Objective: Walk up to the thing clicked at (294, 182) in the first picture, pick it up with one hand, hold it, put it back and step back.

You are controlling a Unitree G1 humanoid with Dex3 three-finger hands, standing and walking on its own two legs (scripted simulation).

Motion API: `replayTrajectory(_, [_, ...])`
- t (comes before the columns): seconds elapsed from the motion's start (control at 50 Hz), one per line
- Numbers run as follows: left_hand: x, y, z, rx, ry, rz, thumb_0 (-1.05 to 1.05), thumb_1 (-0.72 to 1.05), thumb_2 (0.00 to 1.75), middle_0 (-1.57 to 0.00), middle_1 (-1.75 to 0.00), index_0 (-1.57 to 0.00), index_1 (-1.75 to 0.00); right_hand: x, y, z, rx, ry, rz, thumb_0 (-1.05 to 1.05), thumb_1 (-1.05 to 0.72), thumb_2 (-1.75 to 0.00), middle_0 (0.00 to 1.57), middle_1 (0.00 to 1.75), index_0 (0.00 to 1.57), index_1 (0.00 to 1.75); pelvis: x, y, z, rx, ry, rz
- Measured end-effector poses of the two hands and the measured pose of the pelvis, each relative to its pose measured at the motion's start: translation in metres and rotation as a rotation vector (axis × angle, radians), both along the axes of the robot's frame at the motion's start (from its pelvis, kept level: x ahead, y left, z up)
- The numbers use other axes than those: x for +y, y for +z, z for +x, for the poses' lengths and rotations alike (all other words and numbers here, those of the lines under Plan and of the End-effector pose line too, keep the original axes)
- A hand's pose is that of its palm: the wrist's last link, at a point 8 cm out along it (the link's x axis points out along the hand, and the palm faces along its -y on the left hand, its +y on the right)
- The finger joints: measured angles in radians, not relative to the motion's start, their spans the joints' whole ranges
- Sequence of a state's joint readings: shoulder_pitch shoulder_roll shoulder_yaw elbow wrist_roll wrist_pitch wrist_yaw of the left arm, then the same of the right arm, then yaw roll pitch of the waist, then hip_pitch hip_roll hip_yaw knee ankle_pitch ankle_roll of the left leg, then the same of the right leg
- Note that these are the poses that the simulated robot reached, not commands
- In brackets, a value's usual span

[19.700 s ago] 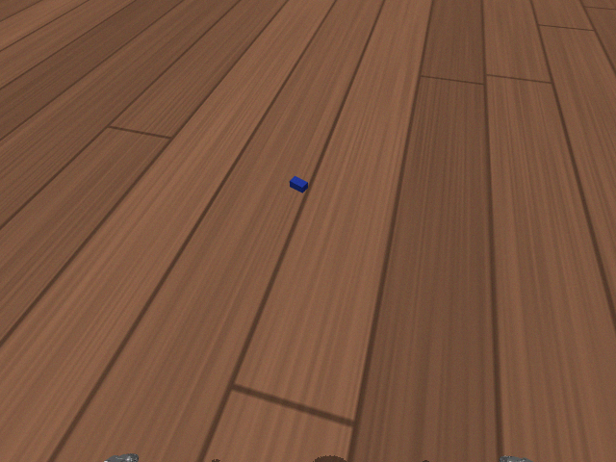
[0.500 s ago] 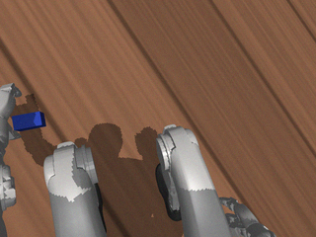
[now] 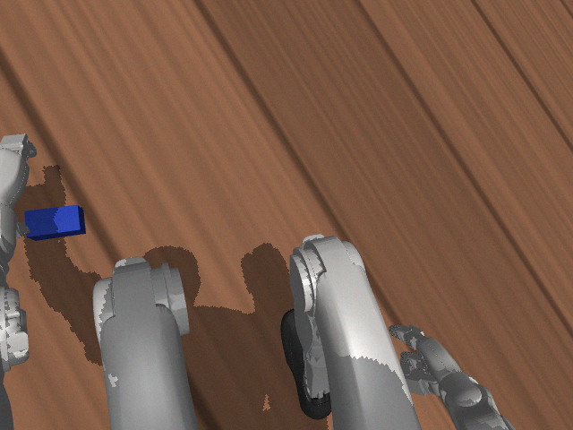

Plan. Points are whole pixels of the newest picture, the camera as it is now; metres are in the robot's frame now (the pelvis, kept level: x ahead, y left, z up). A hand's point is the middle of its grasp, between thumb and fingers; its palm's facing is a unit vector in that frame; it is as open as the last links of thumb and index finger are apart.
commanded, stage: close in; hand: left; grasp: from above
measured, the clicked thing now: (56, 222) +0.41 +0.32 -0.29
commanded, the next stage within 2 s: rest palm in 0.22 s
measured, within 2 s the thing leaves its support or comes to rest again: neither
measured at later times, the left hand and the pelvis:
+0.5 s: hand (30, 224) +0.39 +0.33 -0.21, palm faces -0.44 -0.11 -0.89, open 13.4 cm; pelvis -0.01 +0.00 -0.01, yaw -1 degrees
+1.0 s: hand (43, 223) +0.40 +0.33 -0.25, palm faces -0.44 -0.15 -0.88, open 14.3 cm; pelvis +0.00 +0.00 -0.01, yaw -4 degrees
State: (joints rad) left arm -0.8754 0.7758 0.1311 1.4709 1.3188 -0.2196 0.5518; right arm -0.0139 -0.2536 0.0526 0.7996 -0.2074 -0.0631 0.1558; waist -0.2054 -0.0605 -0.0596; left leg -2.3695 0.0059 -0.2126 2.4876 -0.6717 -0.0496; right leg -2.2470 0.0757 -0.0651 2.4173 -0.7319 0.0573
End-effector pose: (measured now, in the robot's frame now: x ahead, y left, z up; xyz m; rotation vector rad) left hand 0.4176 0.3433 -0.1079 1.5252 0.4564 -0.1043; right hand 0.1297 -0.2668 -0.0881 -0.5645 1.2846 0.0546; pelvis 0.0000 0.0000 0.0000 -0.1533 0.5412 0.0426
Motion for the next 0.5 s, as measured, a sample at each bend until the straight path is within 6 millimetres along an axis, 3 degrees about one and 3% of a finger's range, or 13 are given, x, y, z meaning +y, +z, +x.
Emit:
replayTrajectory(0.16, [-0.010,-0.003,-0.008,0.175,-0.001,-0.049,0.00,-0.22,0.72,-0.31,-0.84,-0.33,-0.80,0.013,-0.001,-0.032,0.074,-0.043,0.078,0.00,-0.91,-0.90,0.20,0.30,0.20,0.30,-0.001,0.014,-0.002,0.006,0.000,0.005])
replayTrajectory(0.3, [-0.011,-0.021,-0.022,0.156,-0.049,-0.112,0.00,-0.28,0.76,-0.27,-0.87,-0.30,-0.84,0.005,0.002,-0.059,0.160,-0.025,0.039,0.00,-0.91,-0.90,0.20,0.30,0.20,0.30,-0.004,0.008,-0.006,-0.025,-0.006,0.004])
replayTrajectory(0.5, [-0.009,-0.045,-0.019,0.100,-0.051,-0.082,0.00,-0.37,0.86,-0.20,-0.90,-0.21,-0.88,-0.012,0.006,-0.068,0.184,0.031,-0.045,0.00,-0.90,-0.90,0.20,0.30,0.20,0.30,-0.004,-0.008,-0.006,-0.049,-0.019,-0.005])
